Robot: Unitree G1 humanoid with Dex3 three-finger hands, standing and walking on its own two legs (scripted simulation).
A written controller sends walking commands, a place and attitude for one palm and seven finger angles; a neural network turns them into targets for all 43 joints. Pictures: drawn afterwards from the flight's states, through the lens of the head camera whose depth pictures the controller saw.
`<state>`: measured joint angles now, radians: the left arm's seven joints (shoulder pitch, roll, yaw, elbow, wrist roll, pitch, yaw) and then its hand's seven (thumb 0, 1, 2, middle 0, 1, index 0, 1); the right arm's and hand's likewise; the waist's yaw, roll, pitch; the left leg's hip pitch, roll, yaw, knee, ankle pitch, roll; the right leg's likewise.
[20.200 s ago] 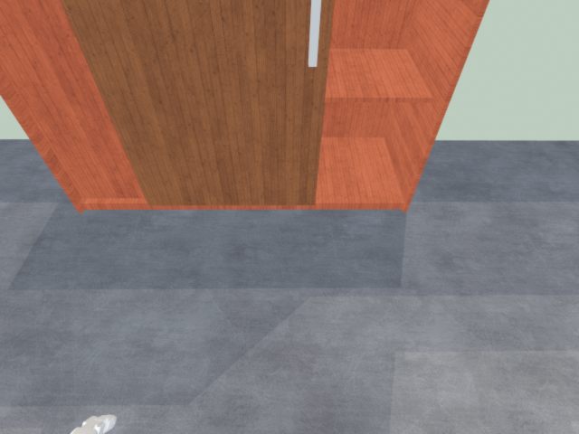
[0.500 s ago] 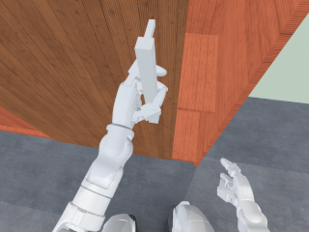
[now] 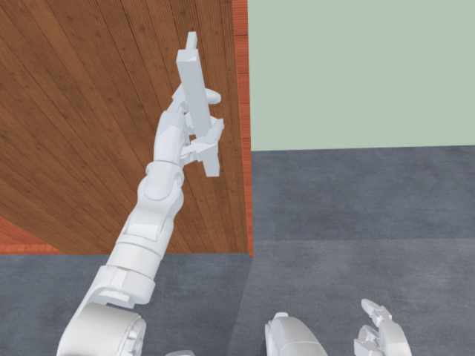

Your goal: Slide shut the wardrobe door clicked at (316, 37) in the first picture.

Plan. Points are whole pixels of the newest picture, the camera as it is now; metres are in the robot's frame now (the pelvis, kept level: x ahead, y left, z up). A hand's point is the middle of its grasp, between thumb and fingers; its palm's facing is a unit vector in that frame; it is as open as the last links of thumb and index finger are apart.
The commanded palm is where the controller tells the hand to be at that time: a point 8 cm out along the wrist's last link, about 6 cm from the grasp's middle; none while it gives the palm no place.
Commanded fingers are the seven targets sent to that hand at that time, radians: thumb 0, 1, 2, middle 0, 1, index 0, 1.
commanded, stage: step sideways, sliding the door along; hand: left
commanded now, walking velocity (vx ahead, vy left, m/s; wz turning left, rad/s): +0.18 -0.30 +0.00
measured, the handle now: (204, 116) +0.46 +0.08 +0.12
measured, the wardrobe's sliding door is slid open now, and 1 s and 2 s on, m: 0.00 0.00 0.00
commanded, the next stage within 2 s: stop walking and hold the door there in 0.30 s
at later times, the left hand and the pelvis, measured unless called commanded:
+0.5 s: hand (219, 136) +0.42 +0.05 +0.12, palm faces +0.32 -0.92 -0.22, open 6.4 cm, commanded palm +0.38 +0.08 +0.11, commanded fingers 0.00 0.90 0.90 -0.45 -1.40 -0.45 -1.40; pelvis +0.00 -0.20 +0.00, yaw +2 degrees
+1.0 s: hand (218, 134) +0.42 +0.05 +0.12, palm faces +0.41 -0.88 -0.24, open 5.9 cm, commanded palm +0.38 +0.10 +0.11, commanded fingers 0.00 0.90 0.90 -0.45 -1.40 -0.45 -1.40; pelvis +0.00 -0.23 +0.01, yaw -1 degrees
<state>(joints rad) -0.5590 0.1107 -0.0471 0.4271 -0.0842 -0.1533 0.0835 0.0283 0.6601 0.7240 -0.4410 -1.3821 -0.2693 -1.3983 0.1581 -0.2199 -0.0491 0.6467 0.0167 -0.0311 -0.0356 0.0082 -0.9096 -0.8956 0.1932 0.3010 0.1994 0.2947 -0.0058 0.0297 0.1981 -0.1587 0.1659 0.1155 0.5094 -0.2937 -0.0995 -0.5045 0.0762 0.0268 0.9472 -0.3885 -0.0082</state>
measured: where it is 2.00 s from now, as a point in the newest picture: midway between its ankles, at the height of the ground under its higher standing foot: outside the picture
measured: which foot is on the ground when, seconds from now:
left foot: down 0.00-0.08, up 0.10-0.26, down 0.28-0.54, up 0.56-0.92, down 0.94-1.00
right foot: up 0.00-0.06, down 0.08-0.26, up 0.28-0.50, down 0.52-1.00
